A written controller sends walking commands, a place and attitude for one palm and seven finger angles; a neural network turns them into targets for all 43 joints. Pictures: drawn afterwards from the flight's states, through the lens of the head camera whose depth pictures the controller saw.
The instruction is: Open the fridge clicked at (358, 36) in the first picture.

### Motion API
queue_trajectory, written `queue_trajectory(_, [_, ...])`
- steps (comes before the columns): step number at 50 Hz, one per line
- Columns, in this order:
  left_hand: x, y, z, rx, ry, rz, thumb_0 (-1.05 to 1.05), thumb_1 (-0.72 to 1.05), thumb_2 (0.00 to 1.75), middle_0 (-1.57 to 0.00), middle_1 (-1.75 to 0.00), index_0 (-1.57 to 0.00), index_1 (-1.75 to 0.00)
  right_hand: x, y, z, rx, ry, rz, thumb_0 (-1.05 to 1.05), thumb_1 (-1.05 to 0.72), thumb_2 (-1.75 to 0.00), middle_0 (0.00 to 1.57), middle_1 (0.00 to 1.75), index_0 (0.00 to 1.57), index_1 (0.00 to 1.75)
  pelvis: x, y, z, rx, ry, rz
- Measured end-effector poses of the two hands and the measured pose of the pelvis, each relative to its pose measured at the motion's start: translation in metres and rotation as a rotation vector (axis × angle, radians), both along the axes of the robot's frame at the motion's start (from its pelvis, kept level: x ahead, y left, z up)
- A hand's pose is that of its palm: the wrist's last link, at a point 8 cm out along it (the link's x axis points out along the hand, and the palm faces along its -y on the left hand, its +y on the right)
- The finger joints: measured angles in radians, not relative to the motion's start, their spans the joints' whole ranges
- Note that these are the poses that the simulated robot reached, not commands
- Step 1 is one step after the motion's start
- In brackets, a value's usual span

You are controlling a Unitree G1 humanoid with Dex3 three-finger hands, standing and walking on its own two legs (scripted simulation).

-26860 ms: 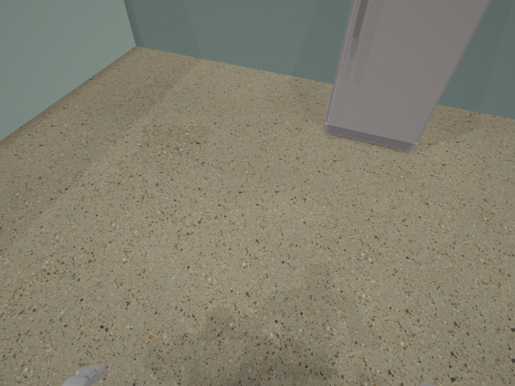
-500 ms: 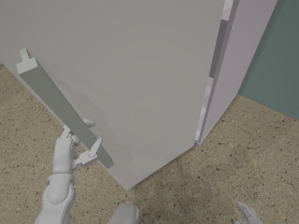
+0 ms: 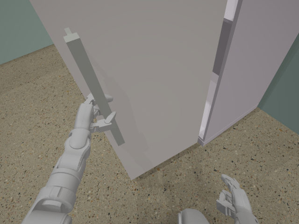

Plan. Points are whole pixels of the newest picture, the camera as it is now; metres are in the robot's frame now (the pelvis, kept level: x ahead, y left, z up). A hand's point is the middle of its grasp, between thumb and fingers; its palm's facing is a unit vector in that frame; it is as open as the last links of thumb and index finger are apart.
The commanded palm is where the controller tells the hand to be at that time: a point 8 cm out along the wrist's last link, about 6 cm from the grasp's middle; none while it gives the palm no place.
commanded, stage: stop walking and hold the door back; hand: left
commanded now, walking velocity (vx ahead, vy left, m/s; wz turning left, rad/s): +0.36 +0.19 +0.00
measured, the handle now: (101, 101) +0.43 +0.16 +0.09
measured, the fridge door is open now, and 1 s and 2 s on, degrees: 85 76 78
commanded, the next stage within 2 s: loosen the grip on the handle in 1.28 s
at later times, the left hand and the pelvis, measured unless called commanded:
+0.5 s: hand (102, 110) +0.41 +0.15 +0.07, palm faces +0.10 -0.96 -0.25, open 7.2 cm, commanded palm +0.41 +0.24 +0.04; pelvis -0.04 -0.01 +0.00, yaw +1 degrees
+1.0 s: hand (96, 103) +0.44 +0.18 +0.07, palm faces +0.02 -0.98 -0.19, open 7.3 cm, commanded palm +0.41 +0.24 +0.04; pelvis -0.01 +0.04 +0.00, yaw -3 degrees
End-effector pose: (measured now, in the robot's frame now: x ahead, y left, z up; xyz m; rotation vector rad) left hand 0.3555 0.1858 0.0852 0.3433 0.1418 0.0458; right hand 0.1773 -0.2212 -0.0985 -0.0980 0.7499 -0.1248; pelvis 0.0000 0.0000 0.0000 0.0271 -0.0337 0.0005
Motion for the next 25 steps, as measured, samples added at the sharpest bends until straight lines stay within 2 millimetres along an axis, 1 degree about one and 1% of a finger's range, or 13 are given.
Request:
queue_trajectory(2, [-0.001, -0.002, 0.002, -0.008, 0.02, 0.034, -0.05, 0.49, 0.76, -0.3, -1.27, -0.32, -1.29, -0.027, -0.009, -0.016, 0.011, 0.072, 0.014, 0.0, -0.9, -0.9, 0.2, 0.3, 0.2, 0.3, -0.009, -0.015, -0.004, -0.009, 0.004, 0.026])
queue_trajectory(4, [-0.002, -0.002, 0.001, -0.011, 0.006, 0.062, -0.05, 0.48, 0.78, -0.3, -1.27, -0.32, -1.28, -0.054, -0.022, -0.038, 0.003, 0.148, 0.048, 0.0, -0.9, -0.9, 0.21, 0.3, 0.2, 0.3, -0.017, -0.035, -0.02, 0.025, 0.008, 0.05])
queue_trajectory(5, [-0.003, -0.003, 0.0, -0.016, -0.004, 0.081, -0.05, 0.48, 0.79, -0.3, -1.27, -0.32, -1.26, -0.067, -0.031, -0.048, -0.007, 0.19, 0.058, 0.0, -0.9, -0.9, 0.21, 0.3, 0.2, 0.3, -0.023, -0.042, -0.026, 0.027, -0.002, 0.051])
queue_trajectory(7, [-0.006, -0.007, 0.0, -0.029, 0.003, 0.119, -0.04, 0.49, 0.8, -0.28, -1.26, -0.31, -1.25, -0.095, -0.052, -0.06, -0.035, 0.268, 0.04, 0.0, -0.9, -0.9, 0.21, 0.3, 0.2, 0.3, -0.032, -0.047, -0.025, 0.02, -0.025, 0.05])
queue_trajectory(10, [-0.005, -0.008, 0.004, -0.034, 0.055, 0.138, -0.02, 0.49, 0.8, -0.25, -1.24, -0.32, -1.26, -0.136, -0.081, -0.062, -0.062, 0.351, -0.037, 0.01, -0.9, -0.9, 0.21, 0.3, 0.2, 0.3, -0.037, -0.045, -0.012, 0.044, -0.018, 0.023])
queue_trajectory(13, [0.0, -0.005, 0.007, -0.04, 0.106, 0.146, -0.01, 0.47, 0.8, -0.25, -1.24, -0.34, -1.3, -0.172, -0.103, -0.052, -0.093, 0.413, -0.097, 0.01, -0.9, -0.9, 0.2, 0.3, 0.2, 0.3, -0.037, -0.044, -0.001, 0.063, -0.008, 0.029])
queue_trajectory(15, [0.004, -0.003, 0.009, -0.053, 0.127, 0.155, 0.0, 0.46, 0.81, -0.25, -1.23, -0.36, -1.31, -0.191, -0.114, -0.043, -0.116, 0.438, -0.132, 0.01, -0.91, -0.9, 0.2, 0.3, 0.2, 0.3, -0.037, -0.043, 0.004, 0.07, -0.008, 0.037])
queue_trajectory(17, [0.008, -0.001, 0.009, -0.064, 0.14, 0.164, 0.02, 0.45, 0.82, -0.25, -1.22, -0.37, -1.31, -0.205, -0.123, -0.034, -0.143, 0.453, -0.161, 0.01, -0.91, -0.9, 0.2, 0.3, 0.2, 0.3, -0.037, -0.041, 0.007, 0.071, -0.008, 0.038])
queue_trajectory(20, [0.015, 0.004, 0.009, -0.073, 0.144, 0.164, 0.02, 0.45, 0.82, -0.24, -1.22, -0.37, -1.31, -0.218, -0.128, -0.022, -0.187, 0.46, -0.19, 0.01, -0.91, -0.9, 0.2, 0.3, 0.2, 0.3, -0.038, -0.033, 0.009, 0.065, -0.007, 0.034])
queue_trajectory(22, [0.02, 0.008, 0.009, -0.079, 0.138, 0.151, 0.02, 0.45, 0.82, -0.24, -1.22, -0.37, -1.3, -0.221, -0.126, -0.016, -0.214, 0.458, -0.205, 0.01, -0.91, -0.9, 0.2, 0.3, 0.2, 0.3, -0.038, -0.025, 0.008, 0.057, -0.006, 0.025])
queue_trajectory(25, [0.028, 0.016, 0.006, -0.101, 0.116, 0.122, 0.03, 0.45, 0.81, -0.24, -1.24, -0.37, -1.29, -0.218, -0.115, -0.01, -0.251, 0.434, -0.225, 0.01, -0.91, -0.9, 0.2, 0.3, 0.2, 0.3, -0.037, -0.01, 0.004, 0.032, 0.001, 0.013])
